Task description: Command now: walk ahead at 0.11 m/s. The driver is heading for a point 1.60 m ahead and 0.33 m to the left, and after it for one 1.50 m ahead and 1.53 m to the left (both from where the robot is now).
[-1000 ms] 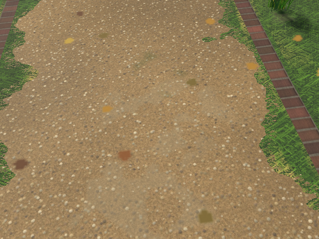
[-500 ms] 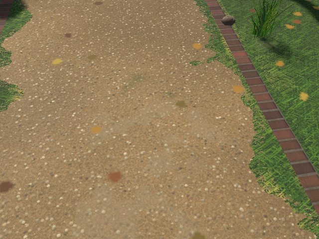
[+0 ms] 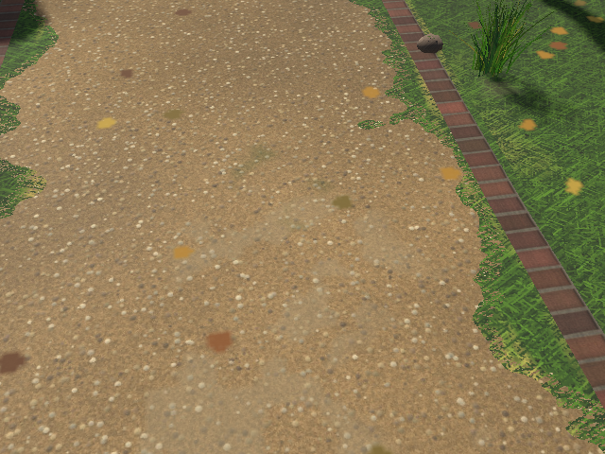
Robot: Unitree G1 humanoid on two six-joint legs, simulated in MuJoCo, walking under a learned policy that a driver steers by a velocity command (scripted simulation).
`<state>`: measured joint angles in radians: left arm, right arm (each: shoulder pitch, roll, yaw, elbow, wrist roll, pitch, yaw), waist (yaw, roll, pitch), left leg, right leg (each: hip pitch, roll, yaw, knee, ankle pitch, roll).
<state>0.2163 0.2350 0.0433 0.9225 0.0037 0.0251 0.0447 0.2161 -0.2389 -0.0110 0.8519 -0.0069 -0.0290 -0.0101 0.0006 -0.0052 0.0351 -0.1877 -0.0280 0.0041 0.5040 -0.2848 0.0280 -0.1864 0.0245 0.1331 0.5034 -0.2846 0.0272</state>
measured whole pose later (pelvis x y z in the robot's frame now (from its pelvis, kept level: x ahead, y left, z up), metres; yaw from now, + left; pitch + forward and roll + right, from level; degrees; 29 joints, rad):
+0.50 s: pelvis +0.13 -0.06 +0.01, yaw +0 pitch +1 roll +0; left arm 0.41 0.21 0.02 1.00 0.00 -0.09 -0.01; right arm 0.18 -0.31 -0.05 0.83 0.02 -0.08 0.02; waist 0.05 0.05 -0.01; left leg -0.62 0.10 -0.01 0.95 -0.13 0.02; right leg -0.02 0.04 -0.02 0.24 -0.24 -0.05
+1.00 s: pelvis +0.41 +0.00 +0.01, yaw +0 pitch +0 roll +2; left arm 0.19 0.29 0.05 0.87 -0.01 -0.08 0.01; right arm 0.30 -0.26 -0.05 0.91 0.00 -0.10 0.03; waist -0.04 -0.04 0.03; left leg -0.15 -0.09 0.06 0.28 -0.13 0.08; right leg -0.62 -0.13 0.04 1.04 -0.22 -0.02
